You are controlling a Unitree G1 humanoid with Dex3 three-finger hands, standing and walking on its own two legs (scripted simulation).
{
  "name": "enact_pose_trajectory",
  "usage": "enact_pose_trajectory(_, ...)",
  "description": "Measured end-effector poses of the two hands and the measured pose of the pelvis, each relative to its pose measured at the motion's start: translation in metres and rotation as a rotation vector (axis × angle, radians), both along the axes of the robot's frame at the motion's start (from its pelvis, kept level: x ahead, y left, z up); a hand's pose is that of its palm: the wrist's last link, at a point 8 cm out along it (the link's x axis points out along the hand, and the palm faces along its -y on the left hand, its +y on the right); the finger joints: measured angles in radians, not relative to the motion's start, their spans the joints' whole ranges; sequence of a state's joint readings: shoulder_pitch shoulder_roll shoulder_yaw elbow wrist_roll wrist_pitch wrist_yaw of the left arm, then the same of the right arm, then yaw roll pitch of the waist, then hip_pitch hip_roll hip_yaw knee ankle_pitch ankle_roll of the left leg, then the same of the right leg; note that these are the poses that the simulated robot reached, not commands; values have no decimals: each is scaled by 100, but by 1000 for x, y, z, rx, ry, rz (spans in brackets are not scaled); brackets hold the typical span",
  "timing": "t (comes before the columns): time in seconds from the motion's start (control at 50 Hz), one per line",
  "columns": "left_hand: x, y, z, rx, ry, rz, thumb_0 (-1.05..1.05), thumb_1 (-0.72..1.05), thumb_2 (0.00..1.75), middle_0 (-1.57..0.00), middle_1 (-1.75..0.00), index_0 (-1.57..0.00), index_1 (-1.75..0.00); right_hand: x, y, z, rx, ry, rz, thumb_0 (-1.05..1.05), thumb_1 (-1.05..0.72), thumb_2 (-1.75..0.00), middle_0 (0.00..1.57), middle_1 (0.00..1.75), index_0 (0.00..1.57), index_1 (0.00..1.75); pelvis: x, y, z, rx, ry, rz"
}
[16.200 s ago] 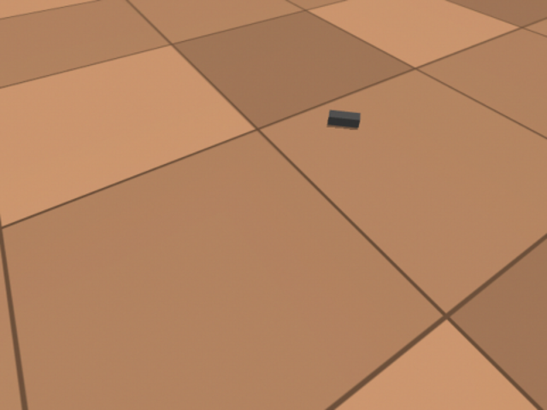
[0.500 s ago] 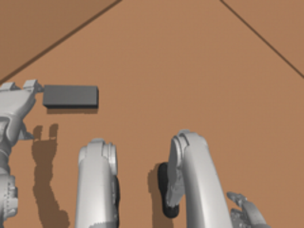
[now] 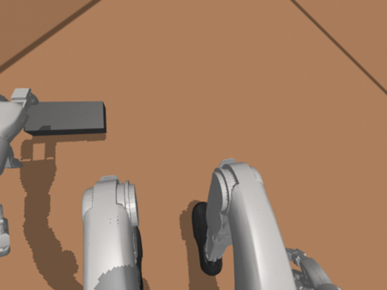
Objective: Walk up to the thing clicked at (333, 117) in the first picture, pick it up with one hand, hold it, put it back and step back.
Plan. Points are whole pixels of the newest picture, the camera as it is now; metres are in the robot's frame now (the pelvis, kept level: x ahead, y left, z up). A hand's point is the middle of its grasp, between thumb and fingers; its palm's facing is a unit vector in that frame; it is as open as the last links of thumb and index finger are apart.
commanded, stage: rise first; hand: left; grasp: from above
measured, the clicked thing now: (68, 118) +0.50 +0.27 -0.32
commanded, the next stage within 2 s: approach in 0.36 s
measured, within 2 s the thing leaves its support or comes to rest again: neither
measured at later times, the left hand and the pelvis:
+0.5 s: hand (21, 131) +0.43 +0.32 -0.19, palm faces -0.47 -0.03 -0.88, open 14.1 cm; pelvis +0.00 +0.00 -0.01, yaw -1 degrees
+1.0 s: hand (76, 96) +0.52 +0.22 -0.21, palm faces -0.39 +0.02 -0.92, open 13.6 cm; pelvis +0.00 +0.00 -0.02, yaw -3 degrees
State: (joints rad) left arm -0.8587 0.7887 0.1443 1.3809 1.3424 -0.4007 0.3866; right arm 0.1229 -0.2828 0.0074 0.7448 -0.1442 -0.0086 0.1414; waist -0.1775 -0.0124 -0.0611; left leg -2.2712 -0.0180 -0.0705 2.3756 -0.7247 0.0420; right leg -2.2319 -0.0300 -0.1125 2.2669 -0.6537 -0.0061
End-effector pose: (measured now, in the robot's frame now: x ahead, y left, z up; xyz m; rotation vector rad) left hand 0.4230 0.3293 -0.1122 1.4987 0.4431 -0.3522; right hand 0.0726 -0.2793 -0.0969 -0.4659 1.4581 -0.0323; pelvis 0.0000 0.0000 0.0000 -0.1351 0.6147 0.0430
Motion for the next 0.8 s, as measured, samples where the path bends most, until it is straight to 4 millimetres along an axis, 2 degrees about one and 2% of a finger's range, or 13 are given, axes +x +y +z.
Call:
enact_pose_trajectory(0.58, 20, -10, -25, 23, -5, -5, 0, -49, 97, -7, -104, -9, -101, -8, 2, -8, -4, 24, 9, 0, -91, -90, 20, 30, 20, 30, 4, 0, -12, -2, 5, -10)
enact_pose_trajectory(0.68, 36, -29, -30, 12, -17, -47, 0, -47, 95, -7, -106, -10, -101, -14, 0, -7, -12, 27, 12, 0, -90, -89, 20, 30, 20, 30, 3, -1, -16, -4, 2, -11)
enact_pose_trajectory(0.8, 66, -74, -37, -18, -67, -114, 0, -44, 93, -7, -108, -11, -102, -28, -1, -2, -34, 24, -8, 0, -90, -89, 20, 30, 20, 30, 2, 0, -20, -13, 4, -21)
